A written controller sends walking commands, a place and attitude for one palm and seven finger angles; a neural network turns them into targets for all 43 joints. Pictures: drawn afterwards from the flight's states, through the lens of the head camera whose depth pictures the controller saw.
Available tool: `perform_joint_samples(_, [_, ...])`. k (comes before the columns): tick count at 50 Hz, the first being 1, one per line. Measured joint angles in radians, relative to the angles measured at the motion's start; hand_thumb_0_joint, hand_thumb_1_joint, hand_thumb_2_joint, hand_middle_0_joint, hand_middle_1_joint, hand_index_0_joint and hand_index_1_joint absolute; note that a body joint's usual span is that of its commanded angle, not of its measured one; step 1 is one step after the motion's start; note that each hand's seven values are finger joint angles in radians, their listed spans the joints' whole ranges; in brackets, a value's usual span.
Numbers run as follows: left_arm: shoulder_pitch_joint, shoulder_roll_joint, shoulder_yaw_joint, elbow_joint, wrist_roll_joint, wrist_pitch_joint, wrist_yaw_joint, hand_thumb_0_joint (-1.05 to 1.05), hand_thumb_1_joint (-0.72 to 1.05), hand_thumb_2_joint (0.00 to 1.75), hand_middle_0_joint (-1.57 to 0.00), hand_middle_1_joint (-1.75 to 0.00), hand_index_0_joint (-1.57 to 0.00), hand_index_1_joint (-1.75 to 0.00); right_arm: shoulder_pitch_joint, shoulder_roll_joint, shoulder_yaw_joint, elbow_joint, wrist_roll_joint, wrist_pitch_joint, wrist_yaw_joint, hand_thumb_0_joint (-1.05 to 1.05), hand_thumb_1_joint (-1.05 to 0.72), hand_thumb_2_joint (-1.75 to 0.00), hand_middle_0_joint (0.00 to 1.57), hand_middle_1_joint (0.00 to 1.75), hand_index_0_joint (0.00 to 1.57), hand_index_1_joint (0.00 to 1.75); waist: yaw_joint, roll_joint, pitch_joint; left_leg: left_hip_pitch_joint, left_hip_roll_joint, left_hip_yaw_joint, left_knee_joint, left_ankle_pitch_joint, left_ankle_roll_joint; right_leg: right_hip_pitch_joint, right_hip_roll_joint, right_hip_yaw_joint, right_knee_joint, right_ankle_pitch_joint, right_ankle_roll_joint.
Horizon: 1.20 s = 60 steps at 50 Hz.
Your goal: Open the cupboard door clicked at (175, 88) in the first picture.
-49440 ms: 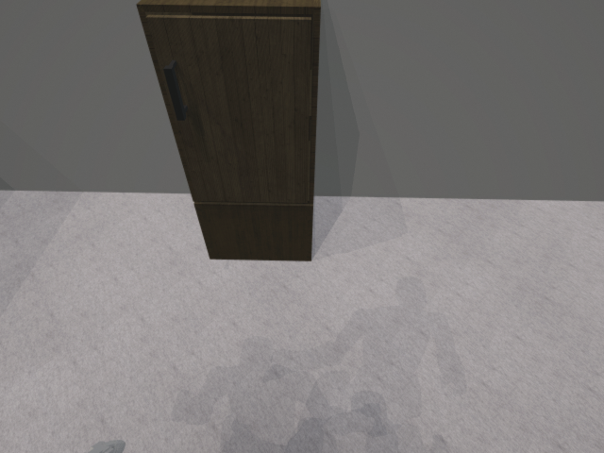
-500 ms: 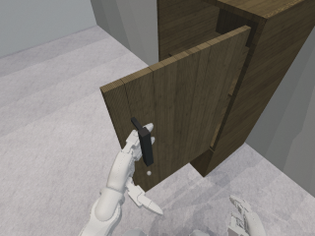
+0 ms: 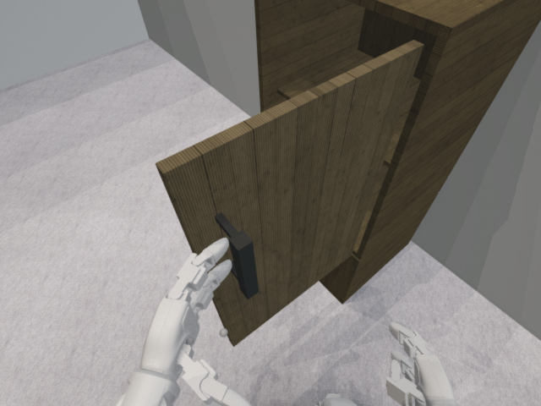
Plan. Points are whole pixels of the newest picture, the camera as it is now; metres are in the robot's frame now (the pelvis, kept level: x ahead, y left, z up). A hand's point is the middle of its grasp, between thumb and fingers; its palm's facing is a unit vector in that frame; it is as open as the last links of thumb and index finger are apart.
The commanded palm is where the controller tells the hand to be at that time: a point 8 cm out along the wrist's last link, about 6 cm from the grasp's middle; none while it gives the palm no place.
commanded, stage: slide the hand sideways off the handle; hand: left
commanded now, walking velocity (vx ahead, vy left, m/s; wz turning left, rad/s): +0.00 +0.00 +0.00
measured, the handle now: (237, 258) +0.30 +0.06 +0.08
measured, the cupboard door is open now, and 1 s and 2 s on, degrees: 88 87 87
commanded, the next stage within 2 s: draw the hand back to the body in 0.50 s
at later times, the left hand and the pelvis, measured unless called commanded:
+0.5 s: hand (158, 362) +0.17 +0.14 +0.07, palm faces -0.10 -0.99 -0.03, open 16.3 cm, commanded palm +0.15 +0.19 +0.07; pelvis +0.00 -0.01 -0.01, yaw +1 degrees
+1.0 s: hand (119, 347) +0.18 +0.17 +0.11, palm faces -0.12 -0.99 -0.06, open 16.4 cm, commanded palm +0.15 +0.24 +0.13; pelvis +0.00 +0.02 +0.01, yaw +0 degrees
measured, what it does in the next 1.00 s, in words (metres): stands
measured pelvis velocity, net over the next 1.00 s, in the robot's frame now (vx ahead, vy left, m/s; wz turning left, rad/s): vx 0.00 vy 0.02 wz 0.00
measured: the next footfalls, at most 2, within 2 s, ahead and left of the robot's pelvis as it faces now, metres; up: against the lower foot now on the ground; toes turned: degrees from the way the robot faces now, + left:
none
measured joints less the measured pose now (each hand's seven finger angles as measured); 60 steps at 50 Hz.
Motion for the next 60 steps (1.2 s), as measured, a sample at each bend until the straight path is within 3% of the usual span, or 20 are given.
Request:
perform_joint_samples(10, [0.079,0.038,0.088,-0.044,-0.048,-0.030,-0.079,-0.02,-0.50,0.30,-0.21,-0.33,-0.22,-0.33,0.013,-0.004,-0.015,0.001,0.007,-0.010,-0.016,0.01,-0.91,-0.90,0.20,0.30,0.21,0.30,0.000,-0.011,-0.013,-0.026,0.009,-0.011,0.024,-0.015,-0.012,-0.025,0.008,-0.011,0.024,-0.016,-0.011])
perform_joint_samples(22, [0.140,0.081,0.251,-0.035,-0.161,-0.068,-0.180,-0.02,-0.50,0.30,-0.17,-0.31,-0.18,-0.32,0.002,-0.024,-0.033,0.014,0.021,-0.027,-0.049,0.01,-0.91,-0.90,0.20,0.30,0.20,0.30,0.014,-0.005,-0.024,-0.065,0.012,-0.034,0.063,-0.022,-0.016,-0.048,0.011,-0.033,0.043,-0.020,-0.013])
perform_joint_samples(29, [0.132,0.087,0.222,-0.056,-0.185,-0.059,-0.238,-0.02,-0.50,0.30,-0.15,-0.30,-0.15,-0.30,-0.005,-0.031,-0.029,0.010,0.028,-0.053,-0.057,0.01,-0.91,-0.90,0.20,0.30,0.20,0.30,0.012,0.009,-0.026,-0.088,0.008,-0.040,0.090,-0.025,-0.003,-0.058,0.008,-0.039,0.049,-0.014,-0.003])
perform_joint_samples(34, [0.096,0.086,0.191,-0.069,-0.156,-0.014,-0.201,-0.02,-0.50,0.30,-0.15,-0.30,-0.15,-0.30,-0.001,-0.015,-0.019,-0.004,0.029,-0.052,-0.059,0.01,-0.91,-0.90,0.20,0.30,0.20,0.30,0.008,0.004,-0.024,-0.089,0.007,-0.028,0.096,-0.025,0.007,-0.062,0.006,-0.027,0.052,-0.008,0.006])
perform_joint_samples(40, [0.107,0.118,0.241,-0.137,-0.152,0.045,-0.142,-0.02,-0.50,0.30,-0.15,-0.30,-0.15,-0.30,0.031,0.006,-0.001,-0.007,0.039,-0.035,-0.059,0.01,-0.91,-0.90,0.20,0.30,0.21,0.30,0.006,0.002,-0.031,-0.031,0.007,-0.019,0.053,-0.017,0.015,-0.004,0.007,-0.018,0.004,0.006,0.015])
perform_joint_samples(50, [0.161,0.138,0.282,-0.181,-0.183,0.131,-0.189,-0.02,-0.50,0.30,-0.15,-0.30,-0.15,-0.30,0.047,-0.012,0.013,0.010,0.048,-0.058,-0.061,0.01,-0.91,-0.90,0.20,0.30,0.21,0.30,0.006,0.012,-0.038,0.071,0.001,-0.015,-0.030,0.004,0.028,0.105,0.005,-0.013,-0.093,0.034,0.030])
perform_joint_samples(56, [0.154,0.169,0.342,-0.209,-0.208,0.144,-0.197,-0.02,-0.47,0.31,-0.15,-0.30,-0.15,-0.30,0.036,-0.021,0.012,0.021,0.052,-0.086,-0.063,0.01,-0.91,-0.90,0.20,0.30,0.21,0.30,0.018,0.009,-0.031,0.112,0.001,-0.019,-0.060,0.012,0.028,0.151,0.006,-0.016,-0.130,0.045,0.031])
perform_joint_samples(60, [0.156,0.186,0.340,-0.274,-0.088,0.208,-0.023,-0.02,-0.39,0.34,-0.16,-0.30,-0.15,-0.30,0.036,-0.011,0.012,0.024,0.039,-0.076,-0.091,0.01,-0.91,-0.90,0.20,0.30,0.21,0.30,0.040,0.006,-0.028,0.167,0.004,-0.007,-0.116,0.029,0.028,0.200,0.009,-0.005,-0.183,0.065,0.034])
